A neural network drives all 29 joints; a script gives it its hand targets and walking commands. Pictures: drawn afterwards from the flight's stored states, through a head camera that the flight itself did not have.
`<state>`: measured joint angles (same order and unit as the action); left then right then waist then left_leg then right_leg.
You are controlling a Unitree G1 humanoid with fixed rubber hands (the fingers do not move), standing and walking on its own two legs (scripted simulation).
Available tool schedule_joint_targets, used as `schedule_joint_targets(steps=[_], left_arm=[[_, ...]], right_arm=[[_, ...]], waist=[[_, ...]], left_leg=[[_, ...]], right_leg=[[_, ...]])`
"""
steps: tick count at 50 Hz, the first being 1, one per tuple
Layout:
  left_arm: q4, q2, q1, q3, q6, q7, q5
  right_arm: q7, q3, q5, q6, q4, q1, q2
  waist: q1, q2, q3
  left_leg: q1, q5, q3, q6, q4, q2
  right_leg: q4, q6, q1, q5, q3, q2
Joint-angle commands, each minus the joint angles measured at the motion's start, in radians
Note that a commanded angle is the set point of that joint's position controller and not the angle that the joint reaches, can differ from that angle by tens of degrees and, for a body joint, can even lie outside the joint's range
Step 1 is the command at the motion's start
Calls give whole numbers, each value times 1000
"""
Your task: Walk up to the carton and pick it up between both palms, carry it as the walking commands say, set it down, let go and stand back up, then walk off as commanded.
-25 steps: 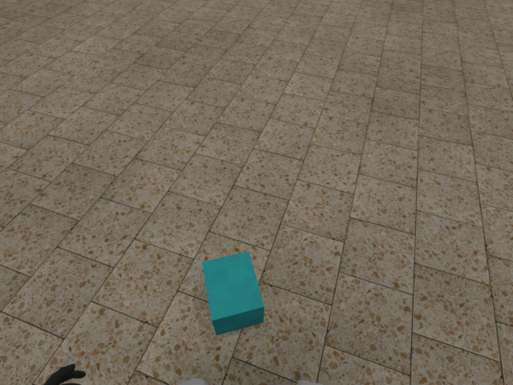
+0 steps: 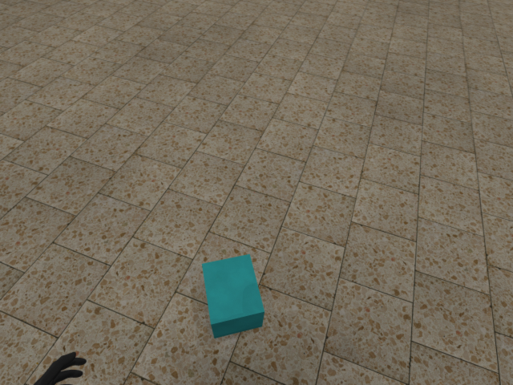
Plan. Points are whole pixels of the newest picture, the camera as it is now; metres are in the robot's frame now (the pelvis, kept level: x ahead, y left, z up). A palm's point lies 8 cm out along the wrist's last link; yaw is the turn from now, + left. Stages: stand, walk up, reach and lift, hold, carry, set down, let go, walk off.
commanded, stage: walk up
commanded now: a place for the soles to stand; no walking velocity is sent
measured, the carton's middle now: (232, 295) +0.51 +0.06 -0.66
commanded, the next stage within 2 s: none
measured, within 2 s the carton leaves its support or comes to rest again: neither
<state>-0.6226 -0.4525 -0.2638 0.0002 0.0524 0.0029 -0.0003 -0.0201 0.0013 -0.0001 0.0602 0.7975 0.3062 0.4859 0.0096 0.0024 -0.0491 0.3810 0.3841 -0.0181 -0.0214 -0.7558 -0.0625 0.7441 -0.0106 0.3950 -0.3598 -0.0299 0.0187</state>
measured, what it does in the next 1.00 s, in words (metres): shifts its weight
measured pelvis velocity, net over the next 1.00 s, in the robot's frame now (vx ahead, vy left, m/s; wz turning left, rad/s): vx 0.05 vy -0.03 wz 0.14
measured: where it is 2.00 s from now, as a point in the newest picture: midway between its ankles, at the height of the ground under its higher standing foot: outside the picture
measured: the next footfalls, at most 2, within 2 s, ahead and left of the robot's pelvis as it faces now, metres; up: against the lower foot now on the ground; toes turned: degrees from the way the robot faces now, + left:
left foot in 1.16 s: +0.10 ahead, +0.08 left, +0.00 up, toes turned +11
right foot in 1.36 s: +0.13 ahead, -0.17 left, +0.00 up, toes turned +12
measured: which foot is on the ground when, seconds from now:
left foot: down 0.00-1.00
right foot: down 0.00-1.00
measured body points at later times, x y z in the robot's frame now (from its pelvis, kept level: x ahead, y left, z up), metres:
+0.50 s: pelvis +0.01 -0.02 +0.00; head +0.02 -0.02 +0.45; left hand +0.12 +0.30 -0.08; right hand +0.11 -0.36 -0.09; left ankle +0.01 +0.13 -0.70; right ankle +0.02 -0.12 -0.71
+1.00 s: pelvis +0.05 -0.03 +0.00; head +0.07 -0.02 +0.45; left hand +0.14 +0.29 -0.08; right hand +0.17 -0.36 -0.09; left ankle +0.04 +0.11 -0.71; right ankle +0.05 -0.14 -0.71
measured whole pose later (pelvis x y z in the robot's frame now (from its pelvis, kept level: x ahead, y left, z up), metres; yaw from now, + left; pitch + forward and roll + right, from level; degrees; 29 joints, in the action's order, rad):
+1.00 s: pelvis +0.05 -0.03 +0.00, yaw +8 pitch +0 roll +0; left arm -0.65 -0.45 -0.25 0.00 0.03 -0.01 0.00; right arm -0.02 0.00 0.00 0.07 0.84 0.29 0.47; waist -0.01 0.02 -0.04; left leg 0.35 0.37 0.01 -0.01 -0.73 -0.04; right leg 0.74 -0.02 0.32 -0.45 -0.09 0.05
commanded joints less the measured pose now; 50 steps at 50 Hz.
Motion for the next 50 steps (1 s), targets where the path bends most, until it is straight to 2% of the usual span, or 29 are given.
schedule_joint_targets(steps=[1,6,8,9,11,13,15,17,18,20,21,23,26,27,28,29,30,31,33,34,36,38,41,43,45,46,47,48,50], left_arm=[[-69,-187,35,-66,13,7,-3],[-92,-174,51,-62,15,9,-9],[-95,-195,59,-67,18,6,-11],[-83,-191,58,-63,17,7,-10],[-58,-196,99,-82,1,-8,-26],[-47,-175,104,-89,-15,-19,-27],[-58,-157,70,-84,-16,-14,-38],[-68,-162,33,-95,0,-20,-38],[-86,-187,-7,-109,6,-15,-40],[-90,-265,-59,-132,10,-11,-42],[-77,-294,-51,-133,5,-13,-40],[-70,-257,-13,-138,4,-11,-41],[-46,-223,83,-106,-15,-20,-28],[-45,-169,73,-79,-22,-20,-23],[-22,-141,60,-70,-19,-15,-16],[-14,-127,86,-71,-24,-9,-11],[-25,-159,86,-78,-28,-7,-8],[-13,-168,83,-92,-21,-10,-12],[-50,-125,-16,-83,-7,-18,-12],[-78,-176,-46,-101,2,-15,-18],[-81,-264,-61,-131,7,-2,-28],[-76,-258,-22,-113,4,-9,-28],[-40,-231,100,-111,-4,-14,-27],[-28,-201,93,-84,-8,-12,-15],[-16,-168,92,-74,0,-10,-12],[-21,-161,46,-76,-8,-9,-3],[-33,-168,65,-79,-12,-7,-9],[-40,-144,45,-75,-4,-3,-4],[-81,-176,-36,-103,17,-3,-25]], right_arm=[[14,59,1,-3,-29,-76,167],[11,58,6,-5,-32,-94,162],[13,60,1,-12,-22,-84,154],[15,54,-4,-13,-8,-55,161],[10,64,-9,1,7,6,196],[11,84,9,11,-3,16,249],[3,100,23,5,-1,10,274],[6,88,12,5,-6,-37,253],[9,78,10,2,-6,-41,215],[14,51,5,7,-18,-77,136],[5,57,11,5,-35,-66,155],[7,57,7,8,-17,-33,162],[3,71,0,31,26,94,141],[-6,86,12,35,43,150,160],[-15,106,24,37,42,148,251],[-13,96,24,37,11,90,276],[-14,89,12,38,6,79,274],[-11,98,17,34,11,79,261],[-2,82,8,20,-37,-81,223],[-1,68,-5,10,-36,-109,187],[2,46,-3,8,-23,-47,124],[0,57,-3,-2,-25,-69,146],[17,65,-5,4,6,22,130],[6,85,11,18,26,56,162],[-9,95,21,33,11,97,230],[-11,96,13,33,-7,66,271],[-4,96,-9,24,-3,49,262],[-2,83,-1,18,9,2,244],[5,67,-10,5,-25,-73,172]], waist=[[-12,-28,150],[-15,-53,134],[-29,46,155],[-40,-28,145],[-37,42,115],[-30,-121,100],[-21,-120,31],[2,-134,38],[22,-51,41],[63,156,90],[44,157,53],[39,126,74],[-49,170,10],[-59,103,95],[-73,-158,114],[-49,-207,75],[-44,-131,70],[-52,-121,55],[26,-156,43],[46,-71,66],[45,137,124],[9,99,17],[-30,173,-25],[-49,125,17],[-50,-47,142],[-42,-115,173],[-30,-124,122],[-13,-96,99],[40,-28,92]], left_leg=[[-37,-231,123,116,126,-65],[-73,-249,110,103,134,-62],[-94,-197,108,97,116,-52],[-91,-174,83,89,112,-49],[-28,-80,147,114,163,-52],[-72,116,297,164,297,-119],[-50,177,453,235,332,-212],[11,71,330,197,269,-161],[111,45,258,158,206,-105],[267,7,3,69,-82,73],[290,175,-19,51,-169,57],[278,228,18,50,-163,12],[-73,-86,-62,60,158,74],[-182,-210,0,67,236,41],[-299,-330,318,136,278,-123],[-274,-447,496,263,304,-251],[-199,-489,472,321,264,-276],[-160,-508,409,315,258,-266],[-29,-354,234,208,196,-142],[18,-363,153,145,102,-66],[186,-105,-22,58,-123,87],[145,237,32,60,-163,44],[31,58,-30,62,49,44],[-126,-251,-31,85,134,49],[-243,-516,299,187,180,-122],[-238,-436,443,295,212,-218],[-205,-505,433,323,196,-231],[-163,-545,406,309,171,-227],[0,-446,150,146,24,-70]], right_leg=[[-153,-58,-117,141,97,99],[-168,-74,-86,148,127,109],[-203,-76,-72,63,152,123],[-214,-82,-58,64,165,123],[-153,-84,-74,-101,86,80],[-36,-61,31,-213,41,38],[11,-41,84,-218,9,5],[-91,-43,-16,-146,7,19],[-163,-66,-133,-164,58,33],[-360,-170,-324,-278,362,228],[-409,-231,-270,-163,447,355],[-354,-261,-318,17,371,361],[-174,-146,-60,186,86,198],[-44,-101,-40,213,18,155],[157,-32,127,196,-41,66],[152,5,180,-152,7,16],[145,-10,127,-296,33,34],[116,-18,107,-296,12,33],[-116,-38,-58,-47,-36,26],[-171,-47,-165,63,6,48],[-323,-163,-310,56,306,288],[-361,-247,-135,143,358,382],[-334,-172,-86,-46,170,263],[-172,-93,-49,251,41,188],[89,-20,-7,361,-44,66],[125,19,40,131,-23,10],[59,5,25,-179,8,8],[-40,-7,-1,-163,11,20],[-261,-44,-217,115,75,93]])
